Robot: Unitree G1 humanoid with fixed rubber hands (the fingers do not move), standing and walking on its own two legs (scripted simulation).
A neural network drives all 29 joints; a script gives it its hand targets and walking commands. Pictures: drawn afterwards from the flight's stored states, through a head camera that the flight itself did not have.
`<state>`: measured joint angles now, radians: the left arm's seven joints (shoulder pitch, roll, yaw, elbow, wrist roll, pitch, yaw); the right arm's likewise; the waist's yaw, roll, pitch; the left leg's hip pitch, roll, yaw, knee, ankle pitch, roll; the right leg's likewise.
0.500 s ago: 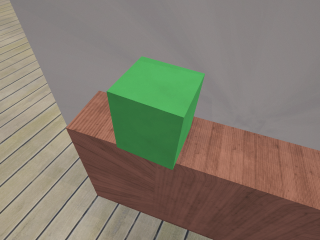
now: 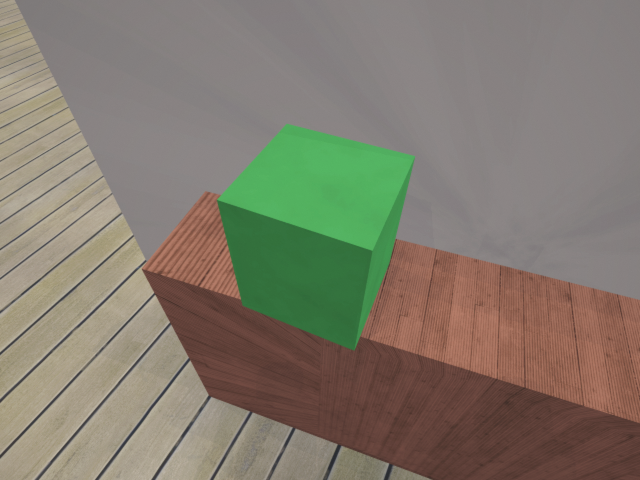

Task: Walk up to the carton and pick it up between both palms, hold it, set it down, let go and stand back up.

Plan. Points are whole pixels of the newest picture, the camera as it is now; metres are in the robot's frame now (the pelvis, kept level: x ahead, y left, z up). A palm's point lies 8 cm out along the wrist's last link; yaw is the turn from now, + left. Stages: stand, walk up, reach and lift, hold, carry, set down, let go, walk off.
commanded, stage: walk up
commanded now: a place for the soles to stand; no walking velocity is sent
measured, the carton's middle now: (320, 238) +0.48 +0.01 +0.02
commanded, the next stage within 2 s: none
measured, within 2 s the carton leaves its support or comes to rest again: neither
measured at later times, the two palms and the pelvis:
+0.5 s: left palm out of the picture +0.17 +0.44 -0.13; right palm out of the picture +0.06 -0.05 -0.13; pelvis +0.04 +0.19 -0.01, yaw -11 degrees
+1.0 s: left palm (59, 399) +0.27 +0.41 -0.14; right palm out of the picture +0.01 +0.01 -0.14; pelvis +0.09 +0.24 -0.02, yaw -27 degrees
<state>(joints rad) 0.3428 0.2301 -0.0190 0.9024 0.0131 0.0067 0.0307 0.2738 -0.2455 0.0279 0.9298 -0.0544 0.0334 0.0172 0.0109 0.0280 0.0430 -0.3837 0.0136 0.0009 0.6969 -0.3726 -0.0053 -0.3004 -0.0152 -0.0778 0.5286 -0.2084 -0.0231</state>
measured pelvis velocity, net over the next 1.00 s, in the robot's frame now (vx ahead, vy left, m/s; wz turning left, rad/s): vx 0.09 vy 0.24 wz -0.46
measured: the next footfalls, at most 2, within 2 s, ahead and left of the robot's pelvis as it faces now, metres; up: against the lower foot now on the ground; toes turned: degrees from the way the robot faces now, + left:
left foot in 0.32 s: +0.13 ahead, +0.29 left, +0.00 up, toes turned -17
right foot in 0.80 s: +0.11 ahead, +0.09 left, +0.00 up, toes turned -26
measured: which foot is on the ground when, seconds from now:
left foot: up 0.00-0.30, down 0.32-1.00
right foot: down 0.00-0.32, up 0.34-0.78, down 0.80-1.00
